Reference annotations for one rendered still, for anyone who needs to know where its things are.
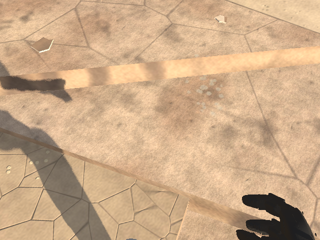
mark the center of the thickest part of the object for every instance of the robot right hand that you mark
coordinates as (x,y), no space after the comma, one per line
(292,224)

